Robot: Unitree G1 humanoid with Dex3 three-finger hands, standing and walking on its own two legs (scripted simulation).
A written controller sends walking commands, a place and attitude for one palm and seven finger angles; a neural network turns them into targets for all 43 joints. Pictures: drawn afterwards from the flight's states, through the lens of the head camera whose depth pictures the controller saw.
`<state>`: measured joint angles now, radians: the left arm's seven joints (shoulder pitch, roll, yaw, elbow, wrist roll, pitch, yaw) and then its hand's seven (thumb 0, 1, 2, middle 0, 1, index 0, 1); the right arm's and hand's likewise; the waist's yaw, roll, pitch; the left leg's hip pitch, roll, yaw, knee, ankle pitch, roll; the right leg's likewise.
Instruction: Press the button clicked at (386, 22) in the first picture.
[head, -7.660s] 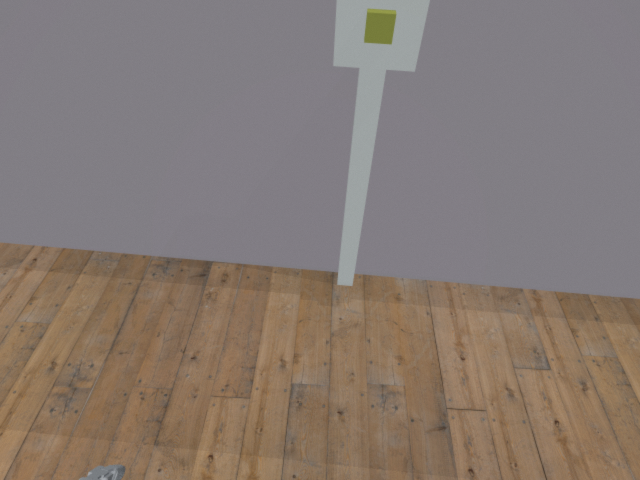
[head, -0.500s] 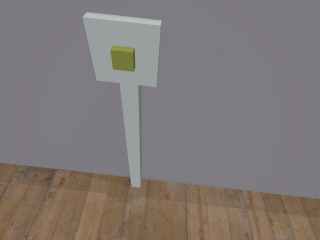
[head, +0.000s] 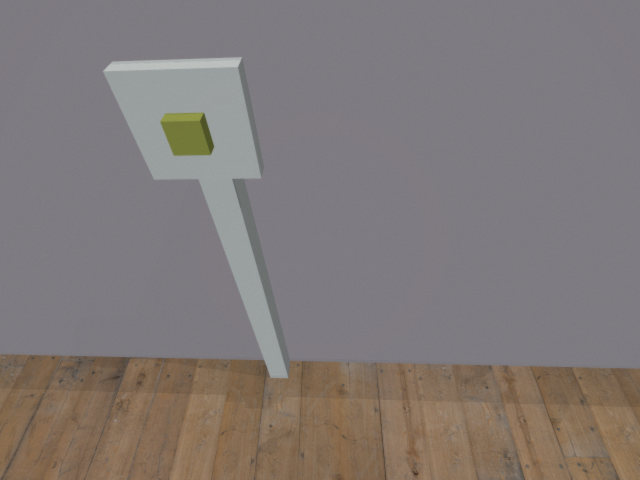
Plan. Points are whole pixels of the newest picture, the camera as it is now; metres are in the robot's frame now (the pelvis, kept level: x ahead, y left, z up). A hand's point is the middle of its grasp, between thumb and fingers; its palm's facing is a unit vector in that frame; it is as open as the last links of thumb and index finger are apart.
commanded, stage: come to a stop and stand still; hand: left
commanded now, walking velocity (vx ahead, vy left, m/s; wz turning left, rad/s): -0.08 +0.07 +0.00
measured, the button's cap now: (189, 133) +0.53 +0.23 +0.18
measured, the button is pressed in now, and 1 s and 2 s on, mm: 0 0 0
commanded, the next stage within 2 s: look again from close up in 1.42 s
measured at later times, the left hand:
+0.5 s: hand out of the picture +0.04 +0.26 -0.17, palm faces +0.05 -0.95 -0.30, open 7.4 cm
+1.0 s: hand out of the picture +0.00 +0.26 -0.16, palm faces -0.01 -0.95 -0.32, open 7.4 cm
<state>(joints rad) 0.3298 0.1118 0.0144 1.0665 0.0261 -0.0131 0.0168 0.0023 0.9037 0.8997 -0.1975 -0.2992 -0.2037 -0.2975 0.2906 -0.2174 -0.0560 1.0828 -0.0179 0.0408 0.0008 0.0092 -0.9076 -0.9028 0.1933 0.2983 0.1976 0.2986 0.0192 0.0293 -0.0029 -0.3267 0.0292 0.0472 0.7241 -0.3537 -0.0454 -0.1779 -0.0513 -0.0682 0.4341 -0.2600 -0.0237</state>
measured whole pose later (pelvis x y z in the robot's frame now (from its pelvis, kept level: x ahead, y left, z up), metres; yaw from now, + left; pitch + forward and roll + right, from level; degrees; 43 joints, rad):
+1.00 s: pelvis -0.05 +0.03 +0.00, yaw +1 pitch -3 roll +1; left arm 0.21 0.30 0.00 1.08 0.02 0.00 0.00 0.00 0.90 0.90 -0.20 -0.30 -0.20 -0.30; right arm 0.22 -0.33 -0.01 1.08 -0.02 -0.01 0.00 0.01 -0.90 -0.90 0.20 0.30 0.20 0.30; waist 0.00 0.01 0.02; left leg -0.16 0.01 0.07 0.39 -0.18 0.00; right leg -0.19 -0.06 -0.08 0.42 -0.19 0.01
